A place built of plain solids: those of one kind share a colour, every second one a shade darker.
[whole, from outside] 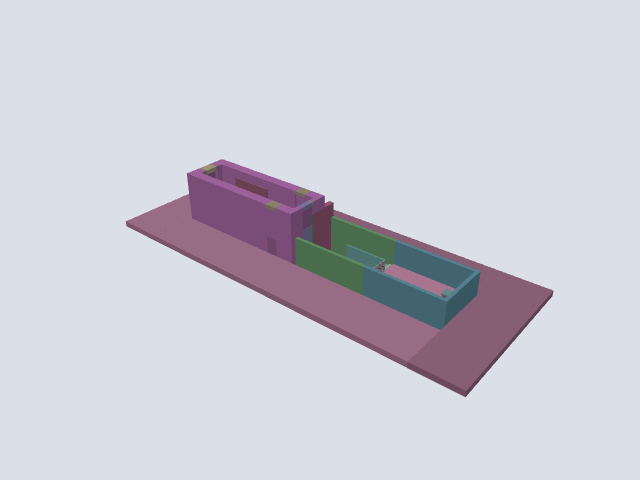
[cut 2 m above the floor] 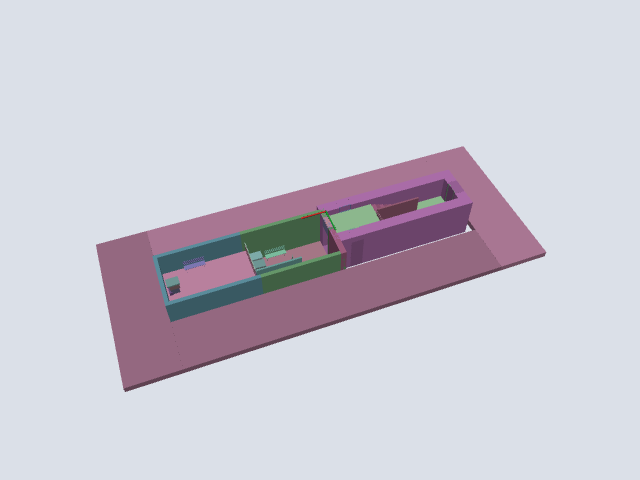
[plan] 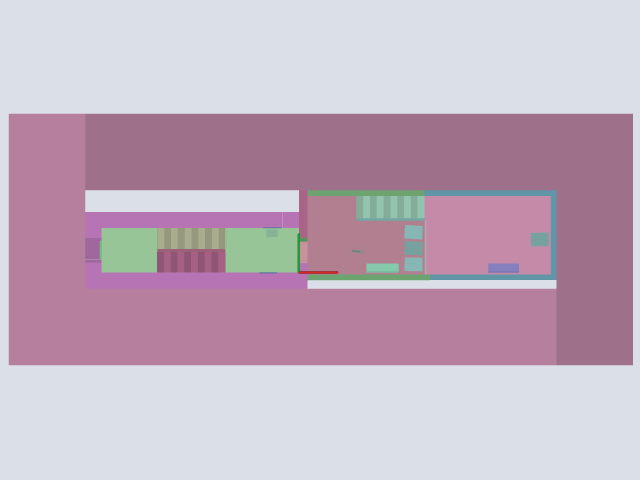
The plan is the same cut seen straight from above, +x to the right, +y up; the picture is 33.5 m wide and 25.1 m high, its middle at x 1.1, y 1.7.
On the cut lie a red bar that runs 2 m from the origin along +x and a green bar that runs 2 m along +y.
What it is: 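A tenement entrance of about 1900; inside the street door half a flight leads up to the raised ground floor and half a flight down to the basement, whose back door gives on a sunken area with steps up to a garden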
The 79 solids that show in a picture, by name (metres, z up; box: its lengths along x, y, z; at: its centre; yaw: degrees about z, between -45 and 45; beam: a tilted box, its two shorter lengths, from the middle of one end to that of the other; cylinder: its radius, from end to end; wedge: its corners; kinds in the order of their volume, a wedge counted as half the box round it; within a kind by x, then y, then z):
{
 "ground_garden_1": {"box": [4.0, 13.15, 0.5], "at": [-13.18, 1.73, -0.27]},
 "ground_garden_2": {"box": [24.65, 4.0, 0.5], "at": [1.15, -2.85, -0.27]},
 "ground_garden_3": {"box": [24.65, 4.0, 0.5], "at": [1.15, 6.3, -0.27]},
 "ground_garden_4": {"box": [4.0, 13.15, 0.5], "at": [15.47, 1.73, -0.27]},
 "wall_hall_1": {"box": [0.81, 1.0, 2.5], "at": [-10.78, 1.16, 1.25]},
 "wall_hall_2": {"box": [0.85, 1.36, 5.78], "at": [-10.76, -0.17, 1.35]},
 "wall_hall_3": {"box": [0.85, 0.15, 4.49], "at": [-10.76, 0.58, 0.7]},
 "wall_hall_4": {"box": [0.85, 0.15, 4.49], "at": [-10.76, 1.74, 0.7]},
 "wall_hall_5": {"box": [0.85, 1.36, 5.78], "at": [-10.76, 2.49, 1.35]},
 "wall_hall_6": {"box": [9.06, 0.85, 5.78], "at": [-6.65, -0.42, 1.35]},
 "wall_hall_7": {"box": [9.3, 0.85, 5.78], "at": [-6.53, 2.75, 1.35]},
 "wall_hall_8": {"box": [1.0, 0.81, 2.5], "at": [-1.62, -0.45, 2.69]},
 "wall_hall_9": {"box": [1.0, 0.85, 2.98], "at": [-1.62, -0.42, -0.05]},
 "wall_hall_10": {"box": [1.0, 0.85, 2.98], "at": [-1.38, 2.75, -0.05]},
 "wall_hall_11": {"box": [1.0, 0.81, 2.5], "at": [-1.38, 2.77, 2.69]},
 "wall_hall_12": {"box": [1.57, 0.85, 5.78], "at": [-0.34, -0.42, 1.35]},
 "wall_hall_13": {"box": [1.33, 0.85, 5.78], "at": [-0.21, 2.75, 1.35]},
 "wall_hall_14": {"box": [0.45, 1.34, 5.78], "at": [0.23, -0.18, 1.35]},
 "wall_hall_15": {"box": [0.45, 1.35, 5.78], "at": [0.23, 2.5, 1.35]},
 "wall_hall_16": {"box": [0.2, 1.11, 1.55], "at": [0.35, 1.05, 3.12]},
 "flightU_1": {"box": [3.57, 1.11, 2.06], "at": [-5.62, 0.55, -0.91]},
 "flightU_2": {"box": [3.21, 1.11, 2.19], "at": [-5.45, 0.55, -0.84]},
 "flightU_3": {"box": [2.86, 1.11, 2.33], "at": [-5.27, 0.55, -0.77]},
 "flightU_4": {"box": [2.5, 1.11, 2.46], "at": [-5.09, 0.55, -0.71]},
 "flightU_5": {"box": [2.15, 1.11, 2.59], "at": [-4.91, 0.55, -0.65]},
 "flightU_6": {"box": [1.79, 1.11, 2.72], "at": [-4.74, 0.55, -0.58]},
 "flightU_7": {"box": [1.43, 1.11, 2.85], "at": [-4.56, 0.55, -0.52]},
 "flightU_8": {"box": [1.08, 1.11, 2.98], "at": [-4.38, 0.55, -0.45]},
 "flightU_9": {"box": [0.72, 1.11, 3.11], "at": [-4.2, 0.55, -0.39]},
 "flightU_10": {"box": [0.37, 1.11, 3.25], "at": [-4.02, 0.55, -0.32]},
 "floor_yard_1": {"box": [6.62, 4.12, 1.94], "at": [9.87, 1.95, -0.97]},
 "flightG_1": {"box": [3.57, 1.18, 0.63], "at": [4.79, 3.42, -1.63]},
 "flightG_2": {"box": [3.21, 1.18, 0.76], "at": [4.97, 3.42, -1.56]},
 "flightG_3": {"box": [2.86, 1.18, 0.89], "at": [5.15, 3.42, -1.49]},
 "flightG_4": {"box": [2.5, 1.18, 1.02], "at": [5.33, 3.42, -1.43]},
 "flightG_5": {"box": [2.15, 1.18, 1.16], "at": [5.51, 3.42, -1.36]},
 "flightG_6": {"box": [1.79, 1.18, 1.29], "at": [5.68, 3.42, -1.29]},
 "flightG_7": {"box": [1.43, 1.18, 1.42], "at": [5.86, 3.42, -1.23]},
 "flightG_8": {"box": [1.08, 1.18, 1.56], "at": [6.04, 3.42, -1.16]},
 "flightG_9": {"box": [0.72, 1.18, 1.68], "at": [6.22, 3.42, -1.1]},
 "flightG_10": {"box": [0.37, 1.18, 1.81], "at": [6.4, 3.42, -1.03]},
 "flightD_1": {"box": [0.37, 1.11, 1.82], "at": [-7.24, 1.77, -1.03]},
 "flightD_2": {"box": [0.72, 1.11, 1.68], "at": [-7.06, 1.77, -1.1]},
 "flightD_3": {"box": [1.08, 1.11, 1.55], "at": [-6.88, 1.77, -1.17]},
 "flightD_4": {"box": [1.43, 1.11, 1.42], "at": [-6.7, 1.77, -1.23]},
 "flightD_5": {"box": [1.79, 1.11, 1.29], "at": [-6.53, 1.77, -1.3]},
 "flightD_6": {"box": [2.15, 1.11, 1.15], "at": [-6.35, 1.77, -1.37]},
 "flightD_7": {"box": [2.5, 1.11, 1.01], "at": [-6.17, 1.77, -1.43]},
 "flightD_8": {"box": [2.86, 1.11, 0.89], "at": [-5.99, 1.77, -1.5]},
 "flightD_9": {"box": [3.21, 1.11, 0.76], "at": [-5.81, 1.77, -1.56]},
 "flightD_10": {"box": [3.57, 1.11, 0.63], "at": [-5.63, 1.77, -1.63]},
 "wall_yard_1": {"box": [6.9, 0.3, 3.54], "at": [10.02, -0.25, 0.23]},
 "wall_yard_2": {"box": [6.9, 0.3, 3.54], "at": [10.02, 4.15, 0.23]},
 "wall_yard_3": {"box": [0.3, 4.7, 3.54], "at": [13.32, 1.95, 0.23]},
 "floor_1": {"box": [2.94, 2.34, 1.94], "at": [-8.87, 1.16, -0.97]},
 "floor_2": {"box": [3.87, 1.25, 0.25], "at": [-1.93, 0.61, 1.32]},
 "floor_3": {"box": [3.87, 1.11, 0.25], "at": [-1.93, 1.77, 1.32]},
 "wall_area_1": {"box": [0.2, 0.21, 4.74], "at": [0.35, 1.72, 0.83]},
 "wall_area_2": {"box": [6.87, 0.3, 3.54], "at": [3.44, -0.25, 0.23]},
 "wall_area_3": {"box": [6.87, 0.3, 3.54], "at": [3.44, 4.15, 0.23]},
 "floor_area_1": {"box": [6.14, 4.12, 0.5], "at": [3.51, 1.95, -1.69]},
 "wall_area_n3a_1": {"box": [0.45, 2.48, 4.74], "at": [0.23, 3.06, 0.83]},
 "wall_spine_1": {"box": [3.56, 0.14, 5.78], "at": [-5.63, 1.16, 1.35]},
 "wall_cheek_1": {"box": [3.56, 0.14, 2.49], "at": [4.79, 2.77, -0.3]},
 "wall_head_hall_1": {"box": [0.85, 1.0, 0.39], "at": [-10.76, 1.16, 4.05]},
 "wall_head_hall_2": {"box": [1.0, 0.85, 0.3], "at": [-1.62, -0.42, 4.09]},
 "wall_head_hall_3": {"box": [1.0, 0.85, 0.3], "at": [-1.38, 2.75, 4.09]},
 "wall_over_area_1": {"box": [0.25, 1.11, 1.28], "at": [0.12, 1.05, 1.7]},
 "wall_over_area_2": {"box": [0.2, 1.11, 2.14], "at": [0.35, 1.05, 2.13]},
 "wall_over_hall_1": {"box": [0.45, 1.11, 1.28], "at": [0.23, 1.05, 1.7]},
 "wall_over_hall_2": {"box": [0.45, 1.11, 0.35], "at": [0.23, 1.05, 4.07]},
 "yard_bin_lid_1": {"box": [0.94, 0.72, 0.12], "at": [5.99, 0.43, -0.36], "yaw": -0.5},
 "yard_bin_lid_2": {"box": [0.94, 0.72, 0.12], "at": [5.99, 1.27, -0.36], "yaw": -2.8},
 "yard_bin_lid_3": {"box": [0.94, 0.72, 0.12], "at": [5.99, 2.11, -0.36], "yaw": -3.6},
 "yard_bin_lid_4": {"box": [0.94, 0.72, 0.12], "at": [12.59, 1.73, 1.08], "yaw": 1.1},
 "bench_area_1": {"box": [1.69, 0.4, 0.031], "at": [4.37, 0.27, -1.01]},
 "bench_yard_1": {"box": [1.6, 0.4, 0.031], "at": [10.7, 0.27, 0.43]},
 "mat_1": {"box": [0.6, 0.4, 0.06], "at": [-1.41, 2.05, 1.42], "yaw": 0.8},
 "rail_1": {"box": [0.06, 2.78, 0.06], "at": [6.63, 1.3, 1.0]}
}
